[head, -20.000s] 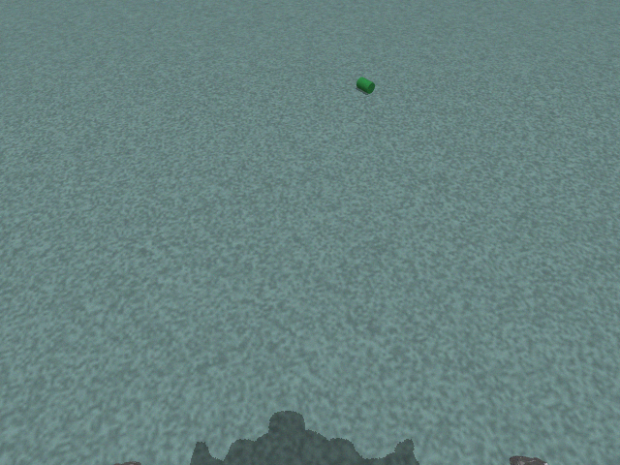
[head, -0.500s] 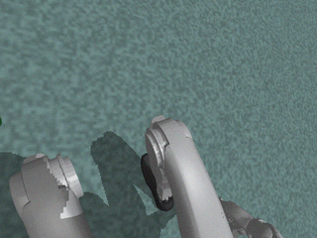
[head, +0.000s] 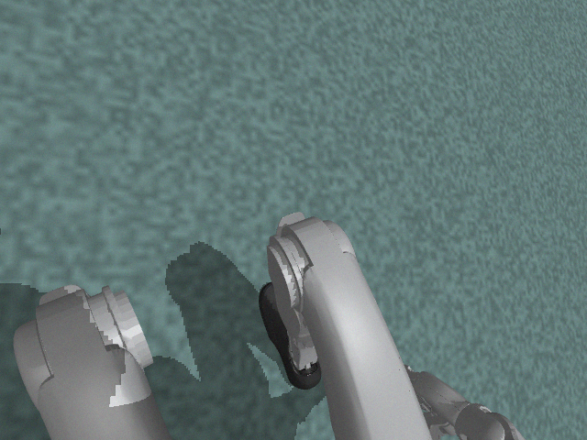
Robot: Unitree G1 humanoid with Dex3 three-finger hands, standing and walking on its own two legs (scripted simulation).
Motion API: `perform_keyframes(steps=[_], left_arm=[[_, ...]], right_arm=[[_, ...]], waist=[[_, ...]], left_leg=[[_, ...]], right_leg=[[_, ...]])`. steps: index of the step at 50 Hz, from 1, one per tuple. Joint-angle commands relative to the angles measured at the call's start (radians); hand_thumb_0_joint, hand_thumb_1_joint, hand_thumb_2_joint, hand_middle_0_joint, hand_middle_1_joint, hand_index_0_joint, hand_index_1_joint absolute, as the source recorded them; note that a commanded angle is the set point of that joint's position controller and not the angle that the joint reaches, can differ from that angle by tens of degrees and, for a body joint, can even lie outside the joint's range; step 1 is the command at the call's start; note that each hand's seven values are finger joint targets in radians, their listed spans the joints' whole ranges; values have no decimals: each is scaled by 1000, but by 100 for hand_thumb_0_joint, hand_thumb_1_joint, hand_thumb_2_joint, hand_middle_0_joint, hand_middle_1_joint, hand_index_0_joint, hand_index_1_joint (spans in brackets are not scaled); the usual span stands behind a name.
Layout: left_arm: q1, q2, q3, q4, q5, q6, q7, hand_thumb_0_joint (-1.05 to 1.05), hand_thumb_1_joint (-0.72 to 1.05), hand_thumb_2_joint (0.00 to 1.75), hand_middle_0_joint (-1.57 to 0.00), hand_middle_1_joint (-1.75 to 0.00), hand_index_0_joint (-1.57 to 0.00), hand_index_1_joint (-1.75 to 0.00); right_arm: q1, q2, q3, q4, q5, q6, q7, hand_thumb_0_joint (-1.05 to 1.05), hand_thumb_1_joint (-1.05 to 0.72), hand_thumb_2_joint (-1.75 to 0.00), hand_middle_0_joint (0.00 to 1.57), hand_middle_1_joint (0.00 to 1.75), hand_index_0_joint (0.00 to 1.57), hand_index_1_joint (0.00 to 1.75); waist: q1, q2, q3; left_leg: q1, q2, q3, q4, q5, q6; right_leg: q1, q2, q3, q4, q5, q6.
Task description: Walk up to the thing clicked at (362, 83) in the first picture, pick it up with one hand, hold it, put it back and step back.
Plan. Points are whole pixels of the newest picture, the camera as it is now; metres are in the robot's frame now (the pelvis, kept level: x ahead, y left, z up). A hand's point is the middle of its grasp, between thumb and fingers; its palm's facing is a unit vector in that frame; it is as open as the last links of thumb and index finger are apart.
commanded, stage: settle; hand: left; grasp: from above
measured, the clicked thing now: out of the picture +0.43 +0.32 -0.26
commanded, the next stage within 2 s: lift in 0.86 s
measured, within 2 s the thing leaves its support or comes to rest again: leaves its support in 0.16 s
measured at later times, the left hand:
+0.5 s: hand out of the picture +0.42 +0.33 -0.15, palm faces -0.38 -0.12 -0.92, open 9.2 cm
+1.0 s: hand out of the picture +0.41 +0.32 -0.09, palm faces -0.41 -0.09 -0.91, open 9.2 cm
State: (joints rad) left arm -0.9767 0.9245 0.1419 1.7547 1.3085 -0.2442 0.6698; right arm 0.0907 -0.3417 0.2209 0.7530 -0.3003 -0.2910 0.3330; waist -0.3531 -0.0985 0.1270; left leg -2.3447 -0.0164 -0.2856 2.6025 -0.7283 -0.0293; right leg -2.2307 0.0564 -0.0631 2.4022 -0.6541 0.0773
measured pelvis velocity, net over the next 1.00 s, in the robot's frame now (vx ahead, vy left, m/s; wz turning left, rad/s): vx -0.01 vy -0.02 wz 0.12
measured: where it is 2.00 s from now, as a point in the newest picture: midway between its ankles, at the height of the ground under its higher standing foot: (226, 396)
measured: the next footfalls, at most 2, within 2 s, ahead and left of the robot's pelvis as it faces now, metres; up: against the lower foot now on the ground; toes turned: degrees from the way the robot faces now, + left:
none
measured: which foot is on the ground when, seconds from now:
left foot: down 0.00-1.00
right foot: down 0.00-1.00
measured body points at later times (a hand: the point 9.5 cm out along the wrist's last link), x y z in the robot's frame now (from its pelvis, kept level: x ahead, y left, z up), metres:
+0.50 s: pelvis +0.00 +0.00 +0.02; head +0.21 +0.10 +0.41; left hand +0.43 +0.33 -0.10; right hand +0.10 -0.26 -0.06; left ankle +0.06 +0.13 -0.26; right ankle +0.12 -0.15 -0.26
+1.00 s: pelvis -0.01 -0.02 +0.05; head +0.20 +0.07 +0.44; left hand +0.43 +0.32 -0.04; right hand +0.08 -0.29 -0.05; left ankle +0.06 +0.13 -0.26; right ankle +0.12 -0.15 -0.26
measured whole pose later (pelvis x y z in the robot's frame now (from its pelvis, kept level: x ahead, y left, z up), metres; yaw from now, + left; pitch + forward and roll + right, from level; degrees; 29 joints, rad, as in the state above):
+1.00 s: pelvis -0.01 -0.02 +0.05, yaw +7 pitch +33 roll -8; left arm -0.89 0.68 0.07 1.36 1.25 -0.21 0.37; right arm 0.18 -0.30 0.02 0.75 -0.13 -0.08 0.18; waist -0.22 0.03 -0.09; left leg -2.28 -0.02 -0.17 2.36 -0.66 -0.04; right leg -2.21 -0.01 0.01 2.26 -0.64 0.07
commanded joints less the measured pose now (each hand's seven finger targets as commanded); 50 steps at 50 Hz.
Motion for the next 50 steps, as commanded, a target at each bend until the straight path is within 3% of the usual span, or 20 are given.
perform_keyframes(steps=[1, 6, 8, 9, 11, 12, 13, 15, 17, 19, 20, 21, 23, 28, 29, 31, 39, 41, 43, 50], left_arm=[[-234, 202, 13, -146, -23, 1, 21, 0, 97, 60, -134, -42, -133, -44], [-225, 211, 46, -217, -27, 6, 7, 0, 96, 60, -134, -39, -133, -41], [-220, 179, 29, -264, -34, 9, -1, 0, 96, 60, -135, -37, -132, -40], [-231, 158, 19, -274, -34, 14, -10, 0, 96, 58, -134, -37, -132, -39], [-207, 172, 41, -327, -46, 24, -22, 0, 95, 61, -136, -34, -132, -39], [-219, 153, 35, -371, -53, 23, -28, 0, 95, 61, -136, -33, -132, -38], [-200, 89, -6, -329, -58, 34, -42, 0, 96, 58, -137, -31, -133, -35], [-230, 108, 4, -366, -56, 43, -59, 0, 95, 60, -138, -30, -133, -35], [-205, 70, -9, -414, -63, 57, -80, 0, 94, 60, -138, -27, -133, -33], [-212, 26, -40, -402, -60, 70, -108, 0, 95, 56, -138, -23, -133, -29], [-221, 43, -19, -448, -66, 72, -118, 0, 94, 57, -139, -21, -133, -28], [-214, 12, -35, -443, -79, 77, -133, 0, 94, 54, -140, -19, -133, -26], [-213, -20, -54, -425, -64, 83, -164, 0, 92, 52, -139, -15, -132, -23], [-256, -49, -83, -452, -78, 66, -233, 0, 94, 51, -143, -13, -135, -21], [-267, 11, -45, -485, -79, 56, -237, 0, 95, 54, -144, -13, -136, -23], [-232, -22, -69, -444, -80, 53, -257, 0, 96, 52, -144, -12, -136, -21], [-263, 27, -33, -531, -69, 20, -266, 0, 100, 53, -149, -10, -140, -19], [-236, 0, -46, -510, -68, 24, -264, 0, 103, 56, -150, -13, -142, -22], [-269, 41, -22, -550, -71, 21, -257, 0, 104, 56, -151, -12, -142, -22], [-233, -15, -55, -535, -81, 42, -272, 0, 105, 57, -149, -18, -142, -25]], right_arm=[[161, -341, -118, -8, 12, 3, -9, 0, -91, -90, 20, 30, 20, 30], [179, -325, -136, 1, 23, 10, -4, 0, -90, -90, 20, 30, 20, 30], [173, -305, -144, 2, 33, 17, -2, 0, -90, -90, 20, 30, 20, 30], [181, -302, -150, -3, 35, 18, 1, 0, -90, -90, 20, 30, 20, 30], [187, -304, -173, 4, 49, 26, -2, 0, -90, -90, 20, 30, 20, 30], [191, -301, -184, 0, 59, 31, -2, 0, -90, -90, 20, 30, 20, 30], [193, -285, -186, 18, 65, 34, 0, 0, -90, -90, 20, 30, 20, 30], [197, -287, -204, 8, 78, 46, -2, 0, -90, -90, 20, 30, 20, 30], [200, -272, -219, 11, 100, 62, -9, 0, -90, -90, 20, 30, 20, 30], [206, -261, -224, 13, 109, 73, -11, 0, -90, -90, 20, 30, 20, 30], [212, -262, -234, 6, 115, 82, -18, 0, -90, -90, 20, 30, 20, 30], [204, -257, -241, 6, 128, 93, -24, 0, -90, -90, 20, 30, 20, 30], [211, -253, -247, 6, 133, 105, -31, 0, -90, -90, 20, 30, 20, 30], [217, -223, -255, -14, 150, 138, -57, 0, -90, -90, 20, 30, 20, 30], [218, -228, -259, -22, 149, 142, -67, 0, -90, -90, 20, 30, 20, 30], [227, -211, -257, -18, 152, 149, -77, 0, -90, -90, 20, 30, 20, 30], [246, -206, -268, -32, 168, 183, -125, 0, -90, -90, 20, 30, 20, 30], [253, -194, -269, -33, 170, 189, -133, 0, -90, -90, 20, 30, 20, 30], [256, -197, -271, -31, 172, 196, -145, 0, -90, -90, 20, 30, 20, 30], [273, -191, -284, -25, 183, 203, -172, 0, -90, -90, 20, 30, 20, 30]], waist=[[-17, 519, -633], [-5, 544, -702], [11, 555, -712], [-1, 548, -712], [34, 555, -760], [44, 584, -793], [35, 568, -759], [38, 544, -762], [78, 554, -816], [65, 522, -779], [78, 509, -810], [90, 514, -814], [74, 486, -782], [72, 403, -769], [79, 363, -786], [85, 353, -768], [112, 376, -861], [114, 351, -848], [126, 379, -883], [126, 362, -869]], left_leg=[[505, 24, 134, -338, 190, 17], [545, 23, 149, -316, 250, 14], [524, 20, 167, -321, 257, 16], [533, 18, 165, -328, 256, 17], [547, 18, 169, -342, 248, 19], [569, 16, 165, -360, 260, 15], [566, 15, 167, -362, 240, 13], [536, 15, 174, -361, 210, 21], [555, 9, 183, -393, 220, 22], [540, 7, 193, -399, 214, 27], [540, 5, 191, -412, 214, 30], [549, 4, 182, -434, 202, 25], [554, 3, 178, -441, 204, 26], [487, -10, 213, -445, 141, 46], [479, -12, 218, -439, 133, 52], [474, -16, 230, -450, 129, 53], [536, -18, 238, -482, 166, 47], [534, -17, 256, -484, 181, 53], [535, -20, 258, -498, 162, 52], [582, -16, 255, -536, 149, 50]], right_leg=[[292, 20, -194, -178, 210, -86], [305, 17, -187, -164, 264, -90], [314, 18, -177, -176, 269, -93], [301, 15, -180, -176, 269, -93], [298, 15, -173, -187, 256, -96], [291, 9, -172, -182, 261, -99], [258, 4, -170, -179, 246, -100], [245, 7, -162, -194, 226, -101], [255, 4, -148, -209, 226, -108], [241, 3, -141, -222, 220, -106], [252, -2, -137, -233, 216, -105], [227, -10, -135, -225, 205, -109], [208, -13, -134, -226, 204, -104], [256, -13, -101, -292, 152, -106], [284, -14, -93, -310, 138, -103], [296, -15, -87, -324, 123, -105], [318, -28, -83, -333, 151, -110], [353, -27, -74, -358, 172, -106], [351, -29, -69, -362, 144, -111], [342, -35, -72, -389, 135, -114]])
